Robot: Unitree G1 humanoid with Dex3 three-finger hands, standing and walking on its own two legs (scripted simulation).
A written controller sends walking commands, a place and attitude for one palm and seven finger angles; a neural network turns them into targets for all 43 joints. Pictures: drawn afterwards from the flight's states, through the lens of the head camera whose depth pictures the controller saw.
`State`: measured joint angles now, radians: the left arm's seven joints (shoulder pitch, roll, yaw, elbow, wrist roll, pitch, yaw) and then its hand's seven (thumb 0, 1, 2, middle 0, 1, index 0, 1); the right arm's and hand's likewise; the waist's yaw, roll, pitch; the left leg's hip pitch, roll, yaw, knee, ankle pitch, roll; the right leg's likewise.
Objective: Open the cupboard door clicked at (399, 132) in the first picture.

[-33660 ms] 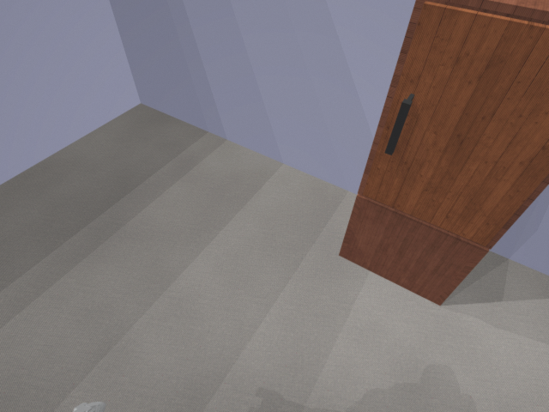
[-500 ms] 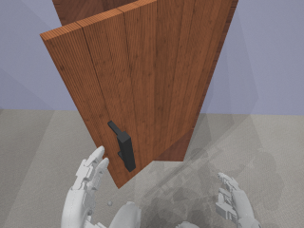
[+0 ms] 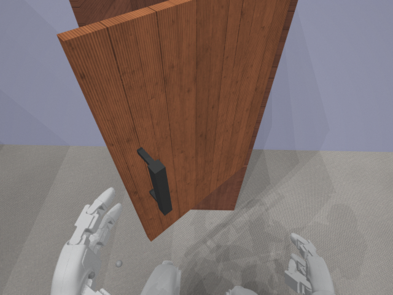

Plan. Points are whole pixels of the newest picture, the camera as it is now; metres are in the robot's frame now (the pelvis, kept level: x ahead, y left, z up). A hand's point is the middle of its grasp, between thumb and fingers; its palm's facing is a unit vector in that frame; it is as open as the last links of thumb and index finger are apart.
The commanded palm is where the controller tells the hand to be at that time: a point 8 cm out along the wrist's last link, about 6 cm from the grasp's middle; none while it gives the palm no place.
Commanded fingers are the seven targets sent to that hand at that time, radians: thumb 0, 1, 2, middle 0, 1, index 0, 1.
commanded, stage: draw the hand back to the body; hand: left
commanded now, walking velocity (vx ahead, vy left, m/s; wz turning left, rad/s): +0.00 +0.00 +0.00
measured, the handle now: (155, 183) +0.31 +0.11 +0.08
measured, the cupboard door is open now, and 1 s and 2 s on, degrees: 42 42 42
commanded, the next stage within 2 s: step back with the hand held close in 1.46 s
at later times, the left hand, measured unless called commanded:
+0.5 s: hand (56, 236) +0.18 +0.21 +0.16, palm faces +0.15 -0.96 -0.25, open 15.6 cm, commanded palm +0.14 +0.26 +0.19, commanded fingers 0.00 -0.08 0.48 -0.17 -0.30 -0.17 -0.30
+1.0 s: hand out of the picture +0.23 +0.28 +0.25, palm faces +0.38 -0.83 -0.40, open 10.0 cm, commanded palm +0.19 +0.32 +0.28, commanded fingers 0.00 0.80 0.86 -0.20 -0.30 -0.20 -0.30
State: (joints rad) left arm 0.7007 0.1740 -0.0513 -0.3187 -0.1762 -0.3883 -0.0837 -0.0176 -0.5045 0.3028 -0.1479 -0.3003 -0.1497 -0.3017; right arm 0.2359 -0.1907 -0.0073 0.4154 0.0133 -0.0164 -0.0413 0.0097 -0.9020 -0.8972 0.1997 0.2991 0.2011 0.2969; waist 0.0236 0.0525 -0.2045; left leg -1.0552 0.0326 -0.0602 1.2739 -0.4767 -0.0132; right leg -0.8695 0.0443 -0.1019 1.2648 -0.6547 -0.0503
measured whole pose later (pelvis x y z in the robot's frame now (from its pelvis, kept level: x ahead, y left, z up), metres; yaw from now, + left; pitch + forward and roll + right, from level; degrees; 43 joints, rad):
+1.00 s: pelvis +0.05 +0.03 +0.11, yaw -1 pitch -1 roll -1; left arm 0.57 0.37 0.27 -0.48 -0.06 -0.02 0.14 0.00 0.45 0.71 -0.19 -0.30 -0.19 -0.30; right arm 0.22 -0.22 0.07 0.55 0.01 -0.09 -0.09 0.01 -0.90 -0.90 0.20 0.30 0.20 0.30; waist 0.06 0.04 -0.06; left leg -0.28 -0.02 0.03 0.55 -0.26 0.04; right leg -0.11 -0.01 -0.01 0.48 -0.36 0.01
